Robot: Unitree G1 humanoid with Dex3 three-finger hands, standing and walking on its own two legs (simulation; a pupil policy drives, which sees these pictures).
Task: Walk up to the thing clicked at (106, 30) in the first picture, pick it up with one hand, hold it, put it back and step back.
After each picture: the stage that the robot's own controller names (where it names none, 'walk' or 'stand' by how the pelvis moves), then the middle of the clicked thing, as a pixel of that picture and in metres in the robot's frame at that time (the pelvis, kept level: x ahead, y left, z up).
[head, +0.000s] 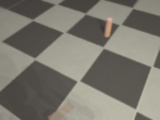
stand; (108, 27) +1.69 -0.35 -0.66
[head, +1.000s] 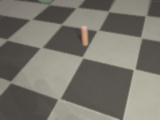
walk; (84, 36) +1.58 +0.06 -0.63
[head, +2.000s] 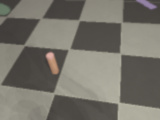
walk; (52, 63) +1.02 +0.36 -0.65
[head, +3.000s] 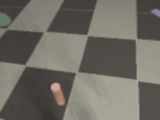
walk; (58, 94) +0.67 +0.27 -0.64
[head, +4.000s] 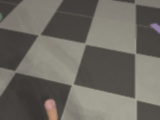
stand; (51, 111) +0.52 +0.21 -0.63
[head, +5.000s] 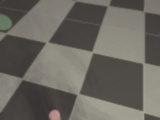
stand; out of the picture +0.48 +0.19 -0.65
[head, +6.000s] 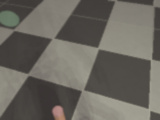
stand; (59, 117) +0.49 +0.19 -0.64
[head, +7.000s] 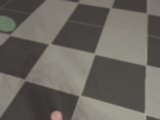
stand; out of the picture +0.48 +0.19 -0.66
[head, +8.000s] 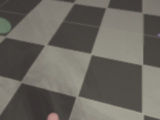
stand; out of the picture +0.47 +0.20 -0.66
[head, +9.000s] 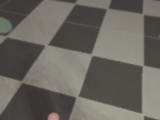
stand; out of the picture +0.47 +0.20 -0.66
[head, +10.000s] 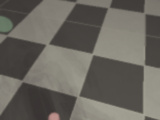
stand; out of the picture +0.47 +0.19 -0.66
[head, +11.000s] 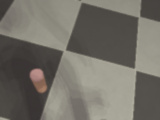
go down; (39, 81) +0.51 +0.20 -0.50
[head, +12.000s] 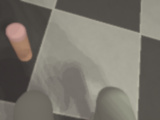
go down; (21, 45) +0.54 +0.25 -0.27
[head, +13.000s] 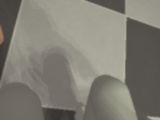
close in; out of the picture +0.53 +0.27 -0.21
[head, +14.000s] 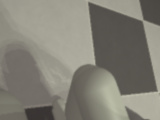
close; out of the picture +0.52 +0.31 -0.16
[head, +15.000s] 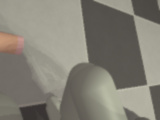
lift; out of the picture +0.49 +0.15 -0.25
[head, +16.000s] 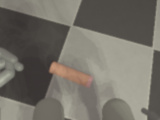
close; (71, 74) +0.48 +0.06 -0.45
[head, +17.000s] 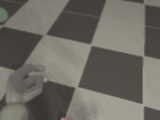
close; out of the picture +0.43 +0.02 -0.69
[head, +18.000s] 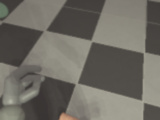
hold; out of the picture +0.43 +0.03 -0.70
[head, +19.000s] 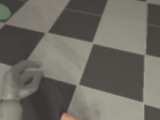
stand; out of the picture +0.45 +0.02 -0.70
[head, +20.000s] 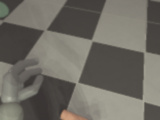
stand; out of the picture +0.46 +0.02 -0.69
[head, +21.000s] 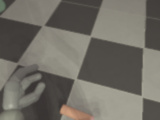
stand; (77, 115) +0.47 +0.01 -0.68
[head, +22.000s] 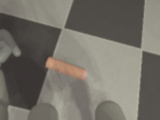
crouch; (66, 68) +0.53 +0.03 -0.47
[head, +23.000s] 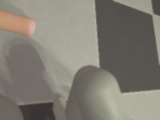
lower; out of the picture +0.56 +0.13 -0.27
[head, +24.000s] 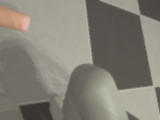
lower; out of the picture +0.59 +0.14 -0.26
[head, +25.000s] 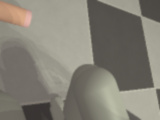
lower; out of the picture +0.61 +0.14 -0.25
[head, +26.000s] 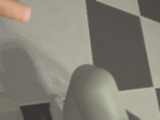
lower; out of the picture +0.63 +0.14 -0.25
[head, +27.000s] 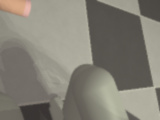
lower; out of the picture +0.66 +0.13 -0.26
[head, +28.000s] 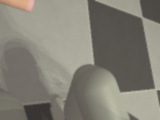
open; out of the picture +0.68 +0.13 -0.26
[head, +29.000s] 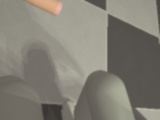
stand; out of the picture +0.72 +0.10 -0.28
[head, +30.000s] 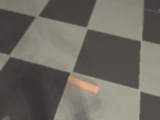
stand; (83, 84) +0.67 -0.07 -0.63
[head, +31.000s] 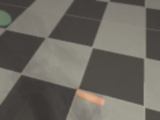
stand; (90, 97) +0.70 -0.09 -0.69
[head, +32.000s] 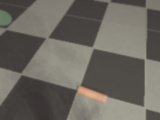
stand; (92, 94) +0.72 -0.11 -0.69
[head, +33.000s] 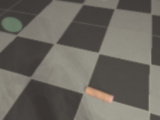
stand; (99, 94) +0.78 -0.13 -0.74
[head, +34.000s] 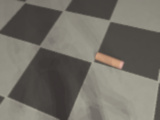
walk; (109, 60) +0.88 -0.17 -0.73
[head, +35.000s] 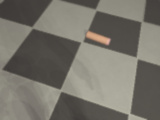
walk; (98, 38) +1.22 -0.24 -0.72
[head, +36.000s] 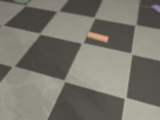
stand; (97, 37) +1.54 -0.14 -0.73
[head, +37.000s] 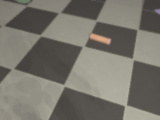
stand; (100, 38) +1.51 -0.24 -0.74
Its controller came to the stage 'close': yes
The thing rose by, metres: 0.00
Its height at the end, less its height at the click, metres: -0.09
